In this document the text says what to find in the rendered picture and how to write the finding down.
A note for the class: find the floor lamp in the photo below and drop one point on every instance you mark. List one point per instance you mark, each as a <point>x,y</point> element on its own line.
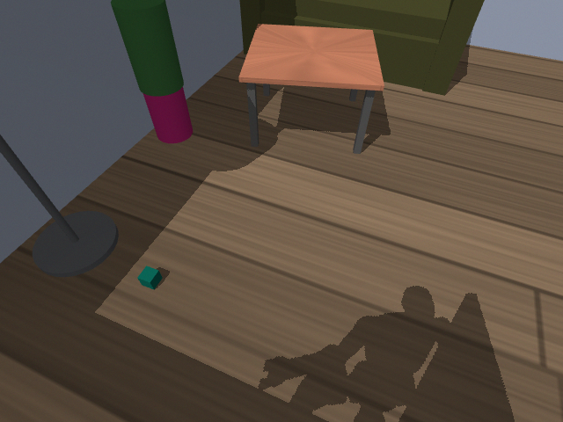
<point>73,244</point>

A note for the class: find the coffee table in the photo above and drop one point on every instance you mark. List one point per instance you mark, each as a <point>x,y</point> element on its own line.
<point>312,56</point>

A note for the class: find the potted plant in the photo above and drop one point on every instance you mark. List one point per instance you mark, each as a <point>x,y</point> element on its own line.
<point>147,34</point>

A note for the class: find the sofa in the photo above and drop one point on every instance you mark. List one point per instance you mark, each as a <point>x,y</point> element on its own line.
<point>419,42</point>

